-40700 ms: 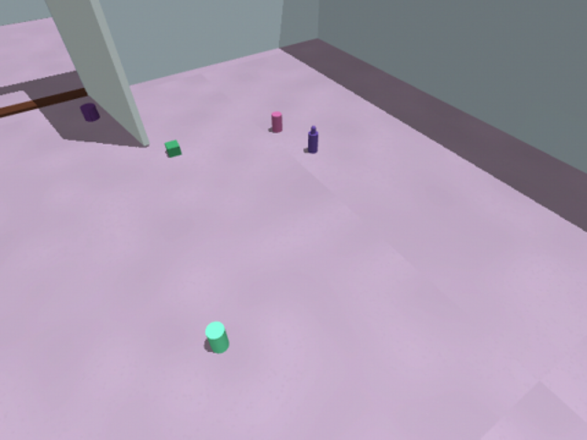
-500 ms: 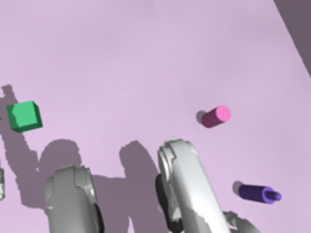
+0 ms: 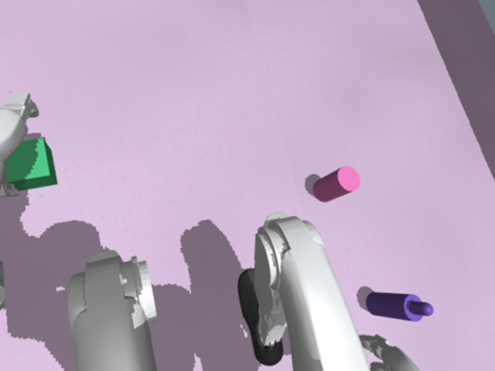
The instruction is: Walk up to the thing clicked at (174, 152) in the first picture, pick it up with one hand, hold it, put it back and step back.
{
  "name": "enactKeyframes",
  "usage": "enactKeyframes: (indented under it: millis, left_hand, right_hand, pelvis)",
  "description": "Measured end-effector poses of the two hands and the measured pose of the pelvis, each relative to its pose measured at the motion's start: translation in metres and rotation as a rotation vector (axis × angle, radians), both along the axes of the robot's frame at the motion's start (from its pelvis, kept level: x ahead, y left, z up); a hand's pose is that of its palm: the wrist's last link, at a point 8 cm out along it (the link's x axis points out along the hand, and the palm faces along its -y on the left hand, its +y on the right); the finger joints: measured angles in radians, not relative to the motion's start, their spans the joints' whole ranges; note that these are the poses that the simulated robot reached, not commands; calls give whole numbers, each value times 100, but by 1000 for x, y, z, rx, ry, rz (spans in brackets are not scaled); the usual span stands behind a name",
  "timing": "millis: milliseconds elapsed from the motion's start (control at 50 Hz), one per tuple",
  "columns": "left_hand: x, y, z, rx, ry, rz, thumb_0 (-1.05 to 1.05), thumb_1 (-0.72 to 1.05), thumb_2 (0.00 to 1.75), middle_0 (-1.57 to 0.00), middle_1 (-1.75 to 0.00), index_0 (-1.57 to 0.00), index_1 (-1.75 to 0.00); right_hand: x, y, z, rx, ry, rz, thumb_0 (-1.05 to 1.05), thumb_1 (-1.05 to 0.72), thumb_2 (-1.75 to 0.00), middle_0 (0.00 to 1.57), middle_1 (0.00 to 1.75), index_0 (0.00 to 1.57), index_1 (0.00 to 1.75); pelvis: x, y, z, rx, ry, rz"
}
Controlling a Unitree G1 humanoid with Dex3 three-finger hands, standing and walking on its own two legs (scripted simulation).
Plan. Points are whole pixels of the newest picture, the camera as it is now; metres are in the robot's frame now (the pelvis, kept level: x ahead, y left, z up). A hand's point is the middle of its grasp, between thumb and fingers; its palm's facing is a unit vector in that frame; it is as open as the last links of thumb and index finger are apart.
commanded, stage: home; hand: left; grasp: from above
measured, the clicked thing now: (29, 165) +0.53 +0.30 -0.29
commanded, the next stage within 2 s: none
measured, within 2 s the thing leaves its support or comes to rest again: neither
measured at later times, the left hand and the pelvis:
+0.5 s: hand out of the picture +0.46 +0.32 -0.07, palm faces -0.40 -0.27 -0.88, open 12.4 cm; pelvis +0.02 +0.01 +0.06, yaw +1 degrees
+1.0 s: hand out of the picture +0.30 +0.24 +0.15, palm faces -0.07 -0.86 -0.51, open 7.5 cm; pelvis +0.03 -0.01 +0.24, yaw +7 degrees
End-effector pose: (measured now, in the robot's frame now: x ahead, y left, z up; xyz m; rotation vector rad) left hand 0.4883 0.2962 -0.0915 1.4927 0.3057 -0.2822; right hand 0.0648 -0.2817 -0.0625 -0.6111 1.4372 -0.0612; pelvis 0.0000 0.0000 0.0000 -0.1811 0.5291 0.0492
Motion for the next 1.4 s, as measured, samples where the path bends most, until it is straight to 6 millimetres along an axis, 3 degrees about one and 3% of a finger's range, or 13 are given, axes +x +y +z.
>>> enactKeyframes:
  millis: [200, 300, 400, 480, 540, 640, 760, 860, 1020, 1240, 1400]
  left_hand:
    - [56, 8, 16, 66, -50, 179, 0, -42, 92, -18, -95, -18, -93]
    - [52, 21, 22, 76, 39, 234, 0, -40, 90, -20, -90, -20, -88]
    - [22, 29, 37, 29, 125, 220, 0, -29, 85, -21, -79, -20, -77]
    - [-16, 30, 72, -98, 94, 216, 0, -10, 79, -21, -61, -20, -61]
    - [-46, 32, 105, -202, 47, 248, 0, 8, 75, -20, -49, -19, -48]
    - [-91, 33, 151, -328, 23, 351, 0, 39, 75, -19, -36, -19, -36]
    - [-139, 13, 195, -474, 68, 464, 0, 64, 80, -20, -31, -19, -30]
    - [-169, -5, 234, -610, 75, 571, 0, 78, 85, -21, -30, -20, -30]
    - [-206, -24, 289, -796, 105, 772, 0, 87, 89, -21, -30, -21, -30]
    - [-249, -47, 372, -1012, 145, 981, 1, 90, 90, -21, -30, -20, -30]
    - [-266, -54, 432, -1111, 130, 1041, 1, 90, 90, -20, -30, -20, -30]
  right_hand:
    - [-24, 28, -13, 83, 5, -102, 0, -90, -89, 20, 30, 20, 30]
    - [-35, 36, -10, 135, 50, -166, 0, -90, -89, 20, 30, 20, 30]
    - [-32, 35, 3, 164, 101, -176, 0, -90, -89, 20, 30, 20, 30]
    - [-12, 23, 20, 146, 89, -147, 0, -90, -89, 20, 30, 20, 30]
    - [18, 13, 36, 123, 21, -114, 0, -90, -89, 20, 30, 20, 30]
    - [84, 8, 73, 117, -182, -50, 1, -90, -90, 20, 30, 20, 30]
    - [151, 26, 131, 182, -424, 17, 1, -91, -90, 20, 30, 20, 30]
    - [179, 48, 177, 249, -555, 37, 1, -91, -90, 20, 30, 20, 30]
    - [183, 65, 235, 315, -642, -1, 1, -90, -90, 20, 30, 20, 30]
    - [160, 50, 310, 253, -676, -81, 1, -90, -90, 20, 30, 20, 30]
    - [167, 44, 364, 214, -772, -93, 1, -90, -90, 20, 30, 20, 30]
  pelvis:
    - [11, 7, -5, -14, 73, -10]
    - [17, 9, 7, -12, 96, -9]
    - [18, 9, 29, -7, 109, 5]
    - [18, 8, 52, 4, 116, 18]
    - [17, 6, 71, 17, 112, 24]
    - [14, 4, 106, 33, 85, 32]
    - [14, 2, 155, 55, 35, 40]
    - [19, -2, 194, 76, -9, 53]
    - [30, -9, 250, 103, -86, 65]
    - [56, -11, 327, 127, -198, 78]
    - [78, -9, 369, 139, -280, 90]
